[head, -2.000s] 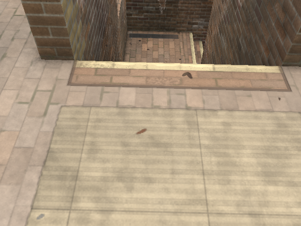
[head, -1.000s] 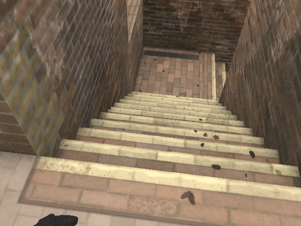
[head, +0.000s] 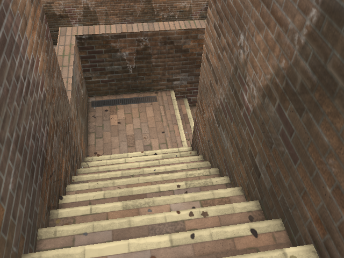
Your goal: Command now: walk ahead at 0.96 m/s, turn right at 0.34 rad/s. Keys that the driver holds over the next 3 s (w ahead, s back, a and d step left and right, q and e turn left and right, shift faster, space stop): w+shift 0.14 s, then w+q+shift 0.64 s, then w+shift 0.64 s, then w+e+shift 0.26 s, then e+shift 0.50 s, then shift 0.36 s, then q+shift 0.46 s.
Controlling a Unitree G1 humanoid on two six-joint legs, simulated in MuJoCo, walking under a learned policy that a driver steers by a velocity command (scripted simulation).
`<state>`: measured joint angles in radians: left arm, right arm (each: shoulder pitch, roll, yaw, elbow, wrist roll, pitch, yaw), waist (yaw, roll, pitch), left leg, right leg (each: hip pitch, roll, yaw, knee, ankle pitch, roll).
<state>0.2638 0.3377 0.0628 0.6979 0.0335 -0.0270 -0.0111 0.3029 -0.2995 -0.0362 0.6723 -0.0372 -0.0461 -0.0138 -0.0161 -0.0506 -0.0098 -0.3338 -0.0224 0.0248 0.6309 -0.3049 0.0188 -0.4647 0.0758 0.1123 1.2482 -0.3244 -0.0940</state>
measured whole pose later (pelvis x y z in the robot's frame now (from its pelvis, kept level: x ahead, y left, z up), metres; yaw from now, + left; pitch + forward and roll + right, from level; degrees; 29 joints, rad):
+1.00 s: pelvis +0.59 +0.01 -0.34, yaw +30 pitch -1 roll +1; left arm 0.22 0.24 0.02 0.73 0.04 -0.04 0.00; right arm 0.34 -0.21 0.01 0.81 -0.01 0.00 -0.02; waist -0.04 -0.05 -0.06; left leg -0.32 -0.25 -0.10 1.39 -0.88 0.19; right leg -0.51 0.00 0.07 0.80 0.32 -0.01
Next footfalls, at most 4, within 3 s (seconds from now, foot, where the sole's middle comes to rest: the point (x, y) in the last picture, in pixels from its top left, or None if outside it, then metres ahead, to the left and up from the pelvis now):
0.24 right None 0.27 -0.12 -0.76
0.64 left None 0.45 0.03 -0.96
1.04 right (178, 246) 0.74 -0.05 -1.17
1.50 left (116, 235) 0.89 0.30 -1.38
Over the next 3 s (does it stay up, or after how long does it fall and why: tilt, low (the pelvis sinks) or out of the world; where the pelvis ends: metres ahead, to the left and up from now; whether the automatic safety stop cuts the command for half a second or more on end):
stays up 1.20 0.38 -0.93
